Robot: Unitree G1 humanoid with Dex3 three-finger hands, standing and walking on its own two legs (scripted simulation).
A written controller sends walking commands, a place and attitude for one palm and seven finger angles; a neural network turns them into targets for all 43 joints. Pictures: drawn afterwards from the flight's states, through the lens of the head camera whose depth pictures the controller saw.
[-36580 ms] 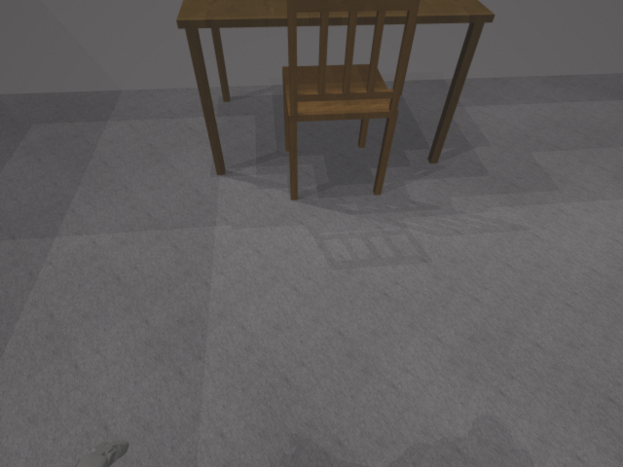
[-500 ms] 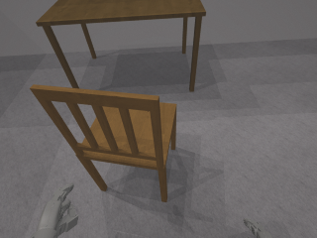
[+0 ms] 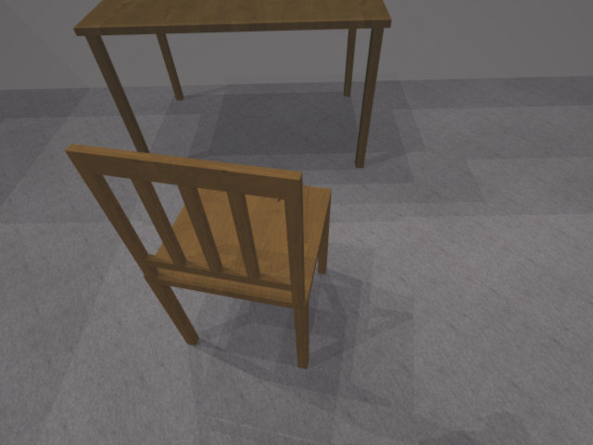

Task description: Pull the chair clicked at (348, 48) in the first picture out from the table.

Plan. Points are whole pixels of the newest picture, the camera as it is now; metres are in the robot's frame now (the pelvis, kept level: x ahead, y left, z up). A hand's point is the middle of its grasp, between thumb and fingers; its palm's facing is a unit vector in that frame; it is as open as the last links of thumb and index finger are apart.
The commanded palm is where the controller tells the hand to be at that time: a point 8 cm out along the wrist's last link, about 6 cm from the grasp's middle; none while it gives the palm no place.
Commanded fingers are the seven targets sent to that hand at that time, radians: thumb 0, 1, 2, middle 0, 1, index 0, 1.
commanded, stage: let the arm hang, fingers relaxed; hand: left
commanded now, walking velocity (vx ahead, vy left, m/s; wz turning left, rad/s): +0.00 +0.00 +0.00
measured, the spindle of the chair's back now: (203, 231) +0.52 +0.24 -0.10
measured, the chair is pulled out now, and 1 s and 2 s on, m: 0.78 0.78 0.78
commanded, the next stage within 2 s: look to check the result in 0.44 s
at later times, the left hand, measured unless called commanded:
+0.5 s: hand out of the picture +0.00 +0.14 -0.17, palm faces +0.03 -0.98 -0.18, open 7.3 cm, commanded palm none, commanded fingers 0.00 0.90 0.90 -0.20 -0.30 -0.20 -0.30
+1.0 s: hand out of the picture +0.00 +0.13 -0.17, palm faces +0.03 -0.98 -0.17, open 7.4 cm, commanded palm none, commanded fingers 0.00 0.90 0.90 -0.20 -0.30 -0.20 -0.30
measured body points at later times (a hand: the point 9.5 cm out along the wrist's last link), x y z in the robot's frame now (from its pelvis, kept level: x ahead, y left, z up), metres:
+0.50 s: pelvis +0.01 -0.02 +0.00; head +0.03 -0.03 +0.45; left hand +0.00 +0.19 -0.16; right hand -0.01 -0.23 -0.17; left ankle +0.04 +0.11 -0.74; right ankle -0.03 -0.12 -0.74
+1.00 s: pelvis +0.01 -0.03 +0.00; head +0.03 -0.04 +0.45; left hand -0.01 +0.18 -0.16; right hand -0.01 -0.23 -0.17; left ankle +0.04 +0.11 -0.74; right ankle -0.03 -0.12 -0.74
